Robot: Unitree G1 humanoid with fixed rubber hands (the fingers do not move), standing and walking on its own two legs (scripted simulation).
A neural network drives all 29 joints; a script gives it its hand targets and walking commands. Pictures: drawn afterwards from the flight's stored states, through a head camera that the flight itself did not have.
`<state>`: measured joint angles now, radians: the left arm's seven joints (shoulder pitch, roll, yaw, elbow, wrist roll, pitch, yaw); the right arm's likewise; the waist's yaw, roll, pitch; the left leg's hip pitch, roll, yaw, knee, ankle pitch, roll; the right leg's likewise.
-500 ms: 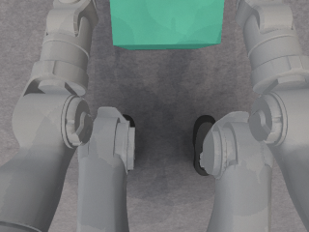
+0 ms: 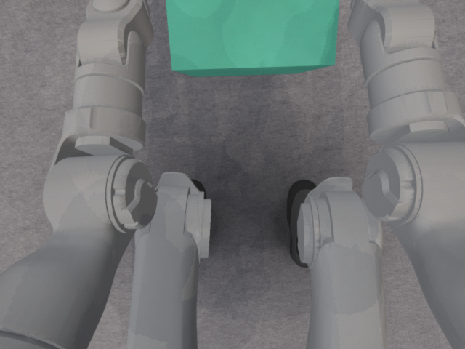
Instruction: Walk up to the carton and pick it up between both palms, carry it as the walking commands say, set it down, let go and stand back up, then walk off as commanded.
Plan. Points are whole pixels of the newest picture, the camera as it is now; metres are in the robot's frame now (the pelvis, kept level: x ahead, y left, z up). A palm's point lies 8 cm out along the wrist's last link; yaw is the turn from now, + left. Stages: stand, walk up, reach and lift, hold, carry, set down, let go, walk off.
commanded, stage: reach and lift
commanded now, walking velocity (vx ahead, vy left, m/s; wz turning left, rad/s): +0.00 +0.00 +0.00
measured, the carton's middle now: out of the picture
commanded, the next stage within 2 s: none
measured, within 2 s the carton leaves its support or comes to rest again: neither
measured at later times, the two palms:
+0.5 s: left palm out of the picture +0.55 +0.15 -0.07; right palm out of the picture +0.56 -0.13 -0.08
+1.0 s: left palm out of the picture +0.53 +0.15 +0.01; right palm out of the picture +0.54 -0.13 +0.00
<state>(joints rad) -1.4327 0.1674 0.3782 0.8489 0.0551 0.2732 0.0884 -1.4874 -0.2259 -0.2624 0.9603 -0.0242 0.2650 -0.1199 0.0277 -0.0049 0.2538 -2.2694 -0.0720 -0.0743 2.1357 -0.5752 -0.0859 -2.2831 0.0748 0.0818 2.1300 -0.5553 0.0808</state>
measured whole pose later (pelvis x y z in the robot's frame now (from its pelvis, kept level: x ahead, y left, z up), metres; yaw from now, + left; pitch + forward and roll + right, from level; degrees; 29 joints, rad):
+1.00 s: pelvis +0.00 +0.00 +0.09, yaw +0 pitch +46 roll +1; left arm -1.21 -0.01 0.51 0.64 0.23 0.36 0.07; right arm -1.22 -0.04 -0.44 0.71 -0.22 0.38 -0.11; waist 0.02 -0.01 -0.05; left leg -2.11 -0.10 -0.10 1.81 -0.51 -0.09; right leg -2.12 0.10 0.11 1.81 -0.50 0.08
